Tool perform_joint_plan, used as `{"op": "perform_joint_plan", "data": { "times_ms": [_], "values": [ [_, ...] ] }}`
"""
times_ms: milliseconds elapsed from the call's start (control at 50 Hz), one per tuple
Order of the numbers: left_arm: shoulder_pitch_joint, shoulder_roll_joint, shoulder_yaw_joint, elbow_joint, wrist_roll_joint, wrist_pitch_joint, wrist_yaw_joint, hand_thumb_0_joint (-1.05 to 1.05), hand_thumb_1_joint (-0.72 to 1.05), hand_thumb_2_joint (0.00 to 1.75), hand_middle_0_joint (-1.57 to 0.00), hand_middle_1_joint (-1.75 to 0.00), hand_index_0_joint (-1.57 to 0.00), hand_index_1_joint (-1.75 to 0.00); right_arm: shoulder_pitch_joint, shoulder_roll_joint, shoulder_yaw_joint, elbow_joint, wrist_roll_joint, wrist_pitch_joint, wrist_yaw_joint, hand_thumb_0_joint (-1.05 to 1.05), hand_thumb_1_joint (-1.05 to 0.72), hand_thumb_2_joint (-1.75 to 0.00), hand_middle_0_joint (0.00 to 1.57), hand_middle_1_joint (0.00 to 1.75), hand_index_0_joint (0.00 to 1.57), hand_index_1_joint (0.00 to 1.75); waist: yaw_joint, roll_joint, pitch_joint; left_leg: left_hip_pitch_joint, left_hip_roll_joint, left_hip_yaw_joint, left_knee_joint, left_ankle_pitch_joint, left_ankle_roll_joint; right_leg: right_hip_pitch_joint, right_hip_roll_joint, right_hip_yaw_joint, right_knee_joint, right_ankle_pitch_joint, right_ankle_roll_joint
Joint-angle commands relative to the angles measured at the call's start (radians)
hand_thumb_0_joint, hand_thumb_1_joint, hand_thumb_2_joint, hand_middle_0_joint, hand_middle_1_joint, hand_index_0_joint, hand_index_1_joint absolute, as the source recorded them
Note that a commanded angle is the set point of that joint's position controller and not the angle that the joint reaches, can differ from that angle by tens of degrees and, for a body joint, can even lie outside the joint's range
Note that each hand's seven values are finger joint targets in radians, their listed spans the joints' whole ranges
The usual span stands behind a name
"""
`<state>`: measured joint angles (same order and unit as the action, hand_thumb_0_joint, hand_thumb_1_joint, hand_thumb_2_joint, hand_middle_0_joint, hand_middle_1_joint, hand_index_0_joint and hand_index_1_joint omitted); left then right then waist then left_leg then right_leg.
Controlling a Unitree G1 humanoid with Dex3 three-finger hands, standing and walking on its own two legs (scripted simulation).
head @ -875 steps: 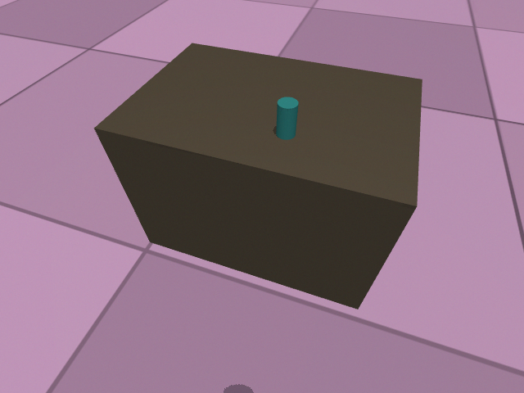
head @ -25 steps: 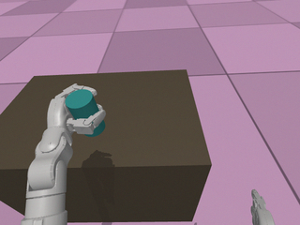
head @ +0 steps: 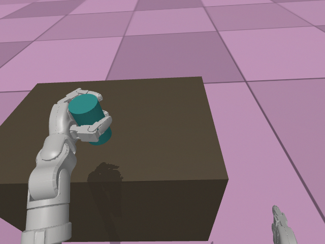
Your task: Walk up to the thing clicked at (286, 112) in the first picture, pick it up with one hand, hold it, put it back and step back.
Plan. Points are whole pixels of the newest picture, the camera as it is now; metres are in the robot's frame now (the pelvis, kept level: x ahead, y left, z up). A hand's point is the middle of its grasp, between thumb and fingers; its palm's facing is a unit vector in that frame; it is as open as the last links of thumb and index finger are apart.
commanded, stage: hold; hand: left
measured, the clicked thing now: (92, 120) +0.34 +0.18 +0.19
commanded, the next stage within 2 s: crouch in 1.44 s
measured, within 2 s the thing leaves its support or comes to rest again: neither
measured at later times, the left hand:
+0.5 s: hand (94, 120) +0.33 +0.17 +0.19, palm faces +0.15 -0.99 +0.02, open 8.3 cm
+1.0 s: hand (94, 121) +0.33 +0.17 +0.19, palm faces +0.16 -0.99 +0.01, open 8.3 cm
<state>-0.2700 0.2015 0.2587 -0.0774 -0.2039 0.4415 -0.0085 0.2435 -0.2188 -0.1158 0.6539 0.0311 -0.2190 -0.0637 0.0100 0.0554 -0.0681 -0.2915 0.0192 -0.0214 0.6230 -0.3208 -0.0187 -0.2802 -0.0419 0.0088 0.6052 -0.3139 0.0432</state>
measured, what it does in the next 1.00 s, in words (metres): stands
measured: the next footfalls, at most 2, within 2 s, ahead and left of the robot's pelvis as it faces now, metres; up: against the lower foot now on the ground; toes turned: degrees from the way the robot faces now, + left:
none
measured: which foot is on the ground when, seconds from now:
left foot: down 0.00-1.00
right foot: down 0.00-1.00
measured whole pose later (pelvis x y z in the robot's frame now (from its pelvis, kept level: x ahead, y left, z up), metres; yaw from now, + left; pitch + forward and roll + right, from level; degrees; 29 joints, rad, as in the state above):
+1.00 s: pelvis +0.00 +0.00 +0.00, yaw +0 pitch -1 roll +0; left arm -0.22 0.19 0.24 -0.12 -0.19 0.42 0.01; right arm 0.23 -0.22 -0.12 0.67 0.03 -0.23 -0.07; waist 0.01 0.06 -0.06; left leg -0.28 0.02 -0.02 0.60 -0.32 -0.02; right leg -0.26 -0.04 0.01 0.58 -0.31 0.04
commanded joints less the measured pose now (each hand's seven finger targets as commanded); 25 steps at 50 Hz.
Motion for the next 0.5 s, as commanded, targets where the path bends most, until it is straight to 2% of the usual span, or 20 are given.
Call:
{"op": "perform_joint_plan", "data": {
  "times_ms": [0,20,60,100,120,140,160,200,220,240,260,280,300,320,360,380,400,420,460,480],
  "values": [
    [-0.408,0.176,0.056,-0.295,-0.018,-0.089,-0.006,0.00,0.32,1.27,-1.31,-1.44,-1.34,-1.43,-0.111,-0.128,-0.049,-0.158,0.004,-0.064,-0.004,0.00,0.52,-0.06,0.05,0.05,0.05,0.05,-0.004,-0.036,-0.206,0.116,-0.024,0.030,-0.090,0.208,0.019,0.012,0.036,-0.067,-0.096,0.192,-0.029],
    [-0.389,0.146,0.026,-0.272,-0.014,-0.084,-0.008,0.00,0.33,1.26,-1.30,-1.42,-1.33,-1.42,-0.130,-0.126,-0.046,-0.166,0.006,-0.065,-0.003,0.00,0.53,-0.06,0.05,0.05,0.05,0.05,-0.004,-0.029,-0.190,0.108,-0.025,0.031,-0.091,0.204,0.017,0.000,0.039,-0.069,-0.095,0.186,-0.031],
    [-0.378,0.152,0.030,-0.311,-0.015,-0.086,-0.009,0.00,0.34,1.26,-1.31,-1.43,-1.33,-1.42,-0.137,-0.135,-0.046,-0.176,0.004,-0.067,-0.002,0.00,0.52,-0.06,0.05,0.05,0.05,0.05,0.004,-0.039,-0.184,0.104,-0.017,0.019,-0.103,0.192,0.013,0.004,0.043,-0.073,-0.095,0.169,-0.032],
    [-0.387,0.165,0.035,-0.329,-0.009,-0.094,-0.006,0.00,0.32,1.26,-1.31,-1.43,-1.34,-1.43,-0.136,-0.107,-0.028,-0.167,0.003,-0.067,0.000,0.00,0.53,-0.06,0.05,0.05,0.05,0.05,0.011,-0.014,-0.201,0.110,-0.017,0.020,-0.100,0.199,0.012,0.015,0.042,-0.073,-0.092,0.171,-0.035],
    [-0.359,0.150,0.034,-0.293,-0.011,-0.090,-0.005,0.00,0.34,1.27,-1.32,-1.44,-1.34,-1.43,-0.143,-0.112,-0.035,-0.165,0.003,-0.064,0.001,0.00,0.53,-0.06,0.05,0.05,0.05,0.05,0.012,-0.034,-0.188,0.097,-0.020,0.021,-0.099,0.202,0.013,0.017,0.043,-0.073,-0.097,0.174,-0.032],
    [-0.343,0.119,0.005,-0.268,-0.010,-0.083,-0.006,0.00,0.35,1.28,-1.31,-1.44,-1.33,-1.43,-0.151,-0.137,-0.051,-0.171,0.001,-0.065,-0.005,0.00,0.53,-0.06,0.05,0.05,0.05,0.05,-0.008,-0.049,-0.186,0.107,-0.019,0.023,-0.100,0.199,0.015,0.008,0.044,-0.070,-0.099,0.177,-0.031],
    [-0.375,0.149,0.035,-0.319,-0.020,-0.088,-0.002,0.00,0.34,1.28,-1.32,-1.44,-1.34,-1.44,-0.140,-0.134,-0.052,-0.162,0.001,-0.068,-0.004,0.00,0.53,-0.06,0.05,0.05,0.05,0.05,0.001,-0.041,-0.183,0.099,-0.020,0.022,-0.098,0.190,0.016,0.016,0.042,-0.070,-0.101,0.171,-0.030],
    [-0.368,0.163,0.049,-0.319,-0.014,-0.089,0.004,0.00,0.35,1.28,-1.31,-1.43,-1.33,-1.43,-0.142,-0.120,-0.039,-0.154,0.001,-0.065,-0.005,0.00,0.53,-0.06,0.05,0.05,0.05,0.05,0.004,-0.037,-0.193,0.100,-0.024,0.026,-0.099,0.186,0.016,0.017,0.041,-0.068,-0.103,0.166,-0.030],
    [-0.401,0.217,0.086,-0.377,-0.010,-0.097,0.012,0.00,0.33,1.28,-1.30,-1.43,-1.32,-1.43,-0.160,-0.155,-0.066,-0.197,0.000,-0.070,-0.009,0.00,0.53,-0.06,0.05,0.05,0.05,0.05,0.003,-0.030,-0.206,0.107,-0.020,0.024,-0.105,0.177,0.014,0.021,0.043,-0.068,-0.104,0.158,-0.030],
    [-0.379,0.199,0.077,-0.335,-0.005,-0.095,0.016,0.00,0.37,1.28,-1.30,-1.43,-1.33,-1.43,-0.131,-0.131,-0.050,-0.158,-0.002,-0.066,-0.010,0.00,0.53,-0.06,0.05,0.05,0.05,0.05,0.001,-0.032,-0.205,0.110,-0.020,0.023,-0.102,0.187,0.014,0.025,0.043,-0.069,-0.100,0.165,-0.031],
    [-0.370,0.187,0.065,-0.360,-0.007,-0.099,0.015,0.00,0.35,1.29,-1.30,-1.44,-1.33,-1.43,-0.110,-0.122,-0.047,-0.146,-0.001,-0.064,-0.009,0.00,0.53,-0.06,0.05,0.05,0.05,0.05,0.000,-0.029,-0.179,0.102,-0.017,0.021,-0.108,0.182,0.012,0.015,0.045,-0.072,-0.101,0.160,-0.031],
    [-0.344,0.142,0.040,-0.310,-0.012,-0.091,0.012,0.00,0.35,1.28,-1.29,-1.44,-1.32,-1.43,-0.093,-0.111,-0.041,-0.122,-0.001,-0.061,-0.008,0.00,0.53,-0.06,0.05,0.05,0.05,0.05,-0.008,-0.025,-0.185,0.116,-0.015,0.019,-0.104,0.201,0.010,0.012,0.045,-0.071,-0.095,0.176,-0.032],
    [-0.318,0.118,0.024,-0.267,-0.012,-0.085,0.010,0.00,0.35,1.28,-1.28,-1.43,-1.31,-1.43,-0.125,-0.123,-0.050,-0.141,-0.001,-0.066,-0.013,0.00,0.53,-0.06,0.05,0.05,0.05,0.05,-0.007,-0.047,-0.179,0.104,-0.019,0.024,-0.100,0.213,0.013,0.015,0.044,-0.069,-0.095,0.190,-0.030],
    [-0.353,0.151,0.052,-0.320,-0.022,-0.089,0.009,0.00,0.35,1.28,-1.29,-1.43,-1.31,-1.43,-0.111,-0.132,-0.055,-0.143,0.000,-0.067,-0.013,0.00,0.53,-0.06,0.05,0.05,0.05,0.05,-0.010,-0.049,-0.198,0.118,-0.019,0.026,-0.093,0.225,0.017,0.027,0.042,-0.068,-0.096,0.207,-0.027],
    [-0.363,0.128,0.013,-0.299,-0.019,-0.079,-0.002,0.00,0.35,1.30,-1.31,-1.45,-1.33,-1.45,-0.115,-0.115,-0.038,-0.138,0.001,-0.067,-0.014,0.00,0.53,-0.06,0.05,0.05,0.05,0.05,-0.022,-0.052,-0.185,0.120,-0.022,0.029,-0.090,0.239,0.020,0.017,0.038,-0.064,-0.095,0.228,-0.026],
    [-0.373,0.128,0.010,-0.281,-0.013,-0.074,-0.004,0.00,0.32,1.30,-1.29,-1.44,-1.31,-1.44,-0.128,-0.104,-0.025,-0.137,0.002,-0.067,-0.010,0.00,0.53,-0.06,0.05,0.05,0.05,0.05,-0.015,-0.036,-0.186,0.119,-0.022,0.029,-0.096,0.238,0.017,0.012,0.038,-0.065,-0.097,0.224,-0.028],
    [-0.399,0.145,0.022,-0.289,-0.014,-0.077,-0.002,0.00,0.33,1.30,-1.31,-1.44,-1.33,-1.44,-0.141,-0.118,-0.036,-0.153,0.001,-0.072,-0.014,0.00,0.53,-0.06,0.05,0.05,0.05,0.05,-0.019,-0.038,-0.170,0.117,-0.023,0.030,-0.098,0.222,0.019,0.009,0.037,-0.065,-0.104,0.211,-0.026],
    [-0.400,0.138,0.009,-0.271,-0.008,-0.078,-0.001,0.00,0.32,1.29,-1.31,-1.44,-1.33,-1.44,-0.150,-0.114,-0.030,-0.138,0.000,-0.074,-0.014,0.00,0.53,-0.06,0.05,0.05,0.05,0.05,-0.013,-0.043,-0.160,0.105,-0.022,0.026,-0.102,0.212,0.019,0.004,0.039,-0.068,-0.103,0.199,-0.029],
    [-0.412,0.175,0.048,-0.258,-0.009,-0.083,0.002,0.00,0.34,1.30,-1.31,-1.44,-1.33,-1.44,-0.148,-0.121,-0.038,-0.143,-0.001,-0.075,-0.014,0.00,0.53,-0.06,0.05,0.05,0.05,0.05,-0.004,-0.055,-0.162,0.094,-0.029,0.031,-0.099,0.201,0.022,0.015,0.034,-0.063,-0.113,0.190,-0.025],
    [-0.398,0.172,0.055,-0.207,-0.010,-0.078,-0.001,0.00,0.35,1.31,-1.31,-1.45,-1.33,-1.45,-0.133,-0.129,-0.043,-0.134,-0.002,-0.074,-0.016,0.00,0.53,-0.06,0.05,0.05,0.05,0.05,-0.013,-0.064,-0.169,0.101,-0.028,0.032,-0.098,0.197,0.024,0.018,0.033,-0.060,-0.114,0.191,-0.023]
  ]
}}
